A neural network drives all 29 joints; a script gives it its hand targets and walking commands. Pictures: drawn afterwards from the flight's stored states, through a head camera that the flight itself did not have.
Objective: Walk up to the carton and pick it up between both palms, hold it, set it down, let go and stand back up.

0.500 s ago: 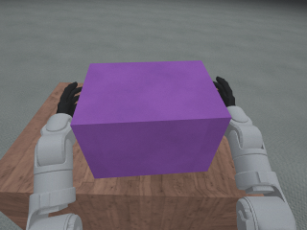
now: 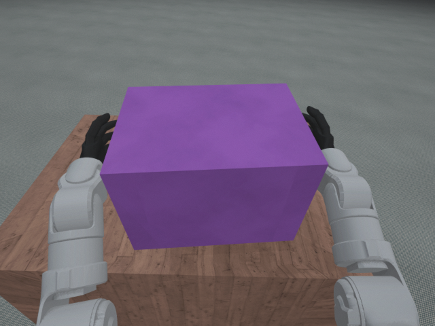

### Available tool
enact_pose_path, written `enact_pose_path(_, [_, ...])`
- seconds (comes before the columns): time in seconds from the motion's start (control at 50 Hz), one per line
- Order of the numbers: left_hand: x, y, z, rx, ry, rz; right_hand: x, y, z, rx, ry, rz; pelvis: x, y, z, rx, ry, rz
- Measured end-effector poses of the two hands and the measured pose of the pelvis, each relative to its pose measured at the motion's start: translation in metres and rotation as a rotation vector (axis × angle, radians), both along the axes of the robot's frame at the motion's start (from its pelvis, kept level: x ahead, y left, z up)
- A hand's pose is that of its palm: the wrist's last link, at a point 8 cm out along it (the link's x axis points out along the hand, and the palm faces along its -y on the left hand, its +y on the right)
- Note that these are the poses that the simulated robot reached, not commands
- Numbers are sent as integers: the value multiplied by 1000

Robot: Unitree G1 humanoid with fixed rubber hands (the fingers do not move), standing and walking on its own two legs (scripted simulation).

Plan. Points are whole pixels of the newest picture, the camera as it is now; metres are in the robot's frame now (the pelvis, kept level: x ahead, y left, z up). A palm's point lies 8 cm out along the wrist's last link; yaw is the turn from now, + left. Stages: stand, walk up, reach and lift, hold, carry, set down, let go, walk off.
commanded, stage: hold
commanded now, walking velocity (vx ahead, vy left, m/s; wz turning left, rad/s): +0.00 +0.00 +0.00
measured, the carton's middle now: (211, 164) +0.37 -0.02 +0.15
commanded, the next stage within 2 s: none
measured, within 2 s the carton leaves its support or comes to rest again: neither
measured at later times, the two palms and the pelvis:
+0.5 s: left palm (91, 161) +0.35 +0.19 +0.19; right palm (317, 148) +0.35 -0.21 +0.19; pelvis +0.00 +0.00 +0.00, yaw +0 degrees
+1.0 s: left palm (94, 161) +0.35 +0.18 +0.19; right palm (318, 150) +0.36 -0.21 +0.19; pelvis +0.00 +0.00 +0.00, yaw +0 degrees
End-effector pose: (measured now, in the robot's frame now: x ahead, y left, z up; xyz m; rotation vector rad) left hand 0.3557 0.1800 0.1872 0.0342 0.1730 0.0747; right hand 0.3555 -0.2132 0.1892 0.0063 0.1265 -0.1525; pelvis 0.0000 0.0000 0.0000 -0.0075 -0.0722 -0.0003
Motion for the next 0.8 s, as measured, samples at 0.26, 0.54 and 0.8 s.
enact_pose_path(0.26, [0, 3, 0, -2, -9, 3, 1, 3, 2, -4, -8, 2, 3, 1, 0, -1, 1, 1])
enact_pose_path(0.54, [-2, 6, -1, -4, -5, 3, -1, 6, 3, -6, -4, 2, 3, 3, 0, -4, -6, 3])
enact_pose_path(0.8, [-1, 3, 2, 7, -8, 3, 0, 3, 2, -1, -8, 4, 2, 4, 0, -4, -2, 1])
